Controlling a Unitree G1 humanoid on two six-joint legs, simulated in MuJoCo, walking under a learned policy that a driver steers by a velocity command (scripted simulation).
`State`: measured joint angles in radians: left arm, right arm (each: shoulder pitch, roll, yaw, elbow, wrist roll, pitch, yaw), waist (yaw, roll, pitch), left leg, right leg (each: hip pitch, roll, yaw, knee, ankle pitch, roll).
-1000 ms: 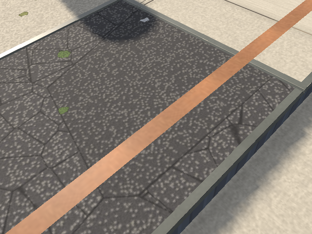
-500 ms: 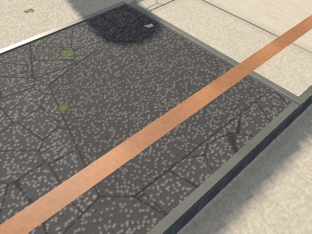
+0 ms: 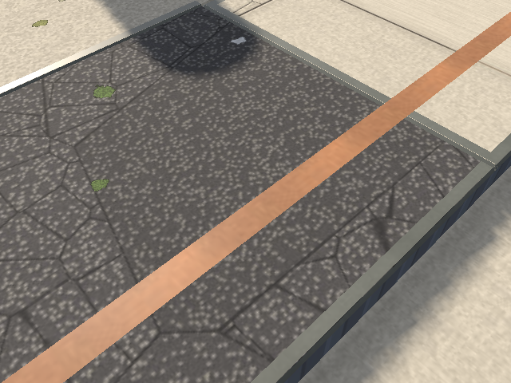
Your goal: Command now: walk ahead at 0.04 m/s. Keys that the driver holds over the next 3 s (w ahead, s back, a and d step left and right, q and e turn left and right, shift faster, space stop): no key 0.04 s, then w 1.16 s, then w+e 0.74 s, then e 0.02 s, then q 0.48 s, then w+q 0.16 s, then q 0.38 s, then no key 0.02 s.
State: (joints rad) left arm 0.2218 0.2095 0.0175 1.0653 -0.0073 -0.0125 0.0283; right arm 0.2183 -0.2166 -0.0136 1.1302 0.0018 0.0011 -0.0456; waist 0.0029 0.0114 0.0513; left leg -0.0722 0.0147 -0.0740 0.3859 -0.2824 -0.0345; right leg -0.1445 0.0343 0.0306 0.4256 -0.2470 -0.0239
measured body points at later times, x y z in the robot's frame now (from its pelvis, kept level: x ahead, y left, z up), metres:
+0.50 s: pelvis +0.10 +0.01 +0.00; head +0.13 +0.03 +0.45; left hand +0.25 +0.26 -0.13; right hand -0.02 -0.23 -0.13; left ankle -0.03 +0.13 -0.74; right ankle +0.19 -0.12 -0.68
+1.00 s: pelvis +0.35 -0.05 +0.00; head +0.36 -0.04 +0.45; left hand +0.26 +0.18 -0.15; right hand +0.55 -0.23 -0.10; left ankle +0.44 +0.06 -0.48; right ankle +0.33 -0.12 -0.74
